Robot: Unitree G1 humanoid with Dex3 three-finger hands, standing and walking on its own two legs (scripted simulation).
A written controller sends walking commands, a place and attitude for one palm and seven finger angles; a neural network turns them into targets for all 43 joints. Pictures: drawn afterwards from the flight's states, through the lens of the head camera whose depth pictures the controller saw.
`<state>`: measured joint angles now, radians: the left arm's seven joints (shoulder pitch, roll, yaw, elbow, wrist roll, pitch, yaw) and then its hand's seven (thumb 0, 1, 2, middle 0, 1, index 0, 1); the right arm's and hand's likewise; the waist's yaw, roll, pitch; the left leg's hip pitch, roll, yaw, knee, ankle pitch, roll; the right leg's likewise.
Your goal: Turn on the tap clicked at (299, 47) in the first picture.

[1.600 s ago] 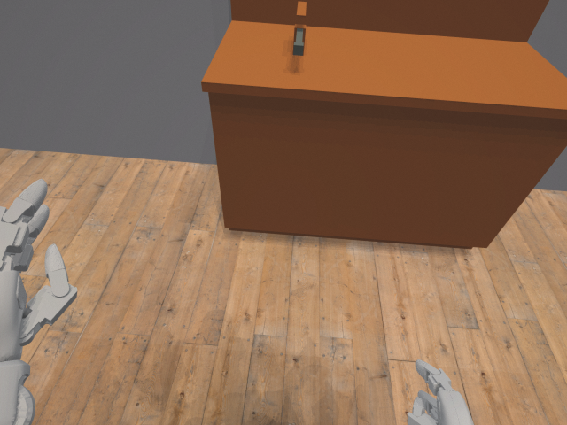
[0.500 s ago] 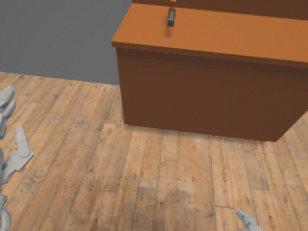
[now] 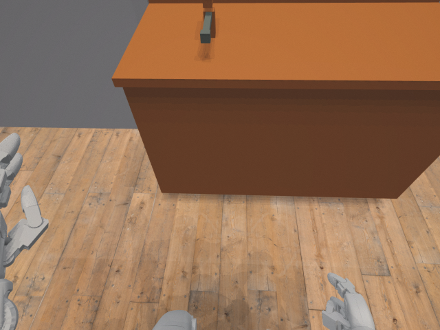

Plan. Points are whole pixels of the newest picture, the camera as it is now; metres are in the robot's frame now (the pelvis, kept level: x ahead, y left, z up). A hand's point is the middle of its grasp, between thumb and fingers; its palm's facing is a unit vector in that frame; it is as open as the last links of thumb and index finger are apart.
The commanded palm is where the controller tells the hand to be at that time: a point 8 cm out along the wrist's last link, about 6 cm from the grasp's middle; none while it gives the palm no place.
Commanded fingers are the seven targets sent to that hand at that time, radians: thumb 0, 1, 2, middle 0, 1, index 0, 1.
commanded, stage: turn to face it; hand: left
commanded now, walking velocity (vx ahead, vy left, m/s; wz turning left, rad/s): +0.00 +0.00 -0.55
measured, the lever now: (205, 36) +0.84 +0.11 +0.09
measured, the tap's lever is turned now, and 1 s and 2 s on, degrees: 0 0 0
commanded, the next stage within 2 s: take the last steps up to it in 0.42 s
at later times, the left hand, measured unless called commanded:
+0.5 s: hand (117, 158) +0.32 +0.18 +0.17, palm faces +0.13 -0.89 -0.43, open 7.4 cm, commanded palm +0.27 +0.23 +0.19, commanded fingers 0.00 0.90 0.90 -0.20 -0.30 -0.20 -0.30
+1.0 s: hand (121, 162) +0.30 +0.16 +0.18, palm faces +0.20 -0.94 -0.29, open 7.4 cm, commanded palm +0.27 +0.21 +0.19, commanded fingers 0.00 0.90 0.90 -0.20 -0.30 -0.20 -0.30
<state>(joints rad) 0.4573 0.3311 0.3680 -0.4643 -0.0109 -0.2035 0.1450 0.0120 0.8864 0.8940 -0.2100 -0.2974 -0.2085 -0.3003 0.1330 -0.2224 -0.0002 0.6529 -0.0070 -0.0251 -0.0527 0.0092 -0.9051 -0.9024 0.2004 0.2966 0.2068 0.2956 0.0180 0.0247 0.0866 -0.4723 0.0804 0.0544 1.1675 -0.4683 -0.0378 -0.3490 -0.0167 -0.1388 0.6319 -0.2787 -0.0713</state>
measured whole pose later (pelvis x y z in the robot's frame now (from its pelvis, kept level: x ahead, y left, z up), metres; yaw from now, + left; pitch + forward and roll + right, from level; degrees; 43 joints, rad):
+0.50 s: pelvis +0.04 +0.00 +0.01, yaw -14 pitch +0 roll -2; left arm 0.47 0.39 0.35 -0.53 -0.03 -0.18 0.14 0.01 0.89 0.89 -0.21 -0.30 -0.20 -0.30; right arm 0.23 -0.13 0.04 0.55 0.00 -0.08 -0.01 0.01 -0.90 -0.90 0.20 0.30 0.21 0.30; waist 0.00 0.01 0.07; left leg -0.30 0.19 0.21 0.59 -0.27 -0.04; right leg -0.31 -0.01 -0.10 0.64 -0.37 0.03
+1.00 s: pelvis +0.04 -0.01 +0.01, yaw -16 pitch -3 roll +0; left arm 0.43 0.33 0.32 -0.46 0.00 -0.22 0.18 0.01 0.89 0.89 -0.21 -0.30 -0.21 -0.30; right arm 0.24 -0.23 -0.02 0.61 -0.01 -0.05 -0.09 0.01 -0.91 -0.90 0.19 0.30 0.20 0.29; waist 0.00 -0.05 -0.02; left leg -0.26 0.06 0.13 0.57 -0.26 0.03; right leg -0.32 0.02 -0.07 0.80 -0.46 -0.04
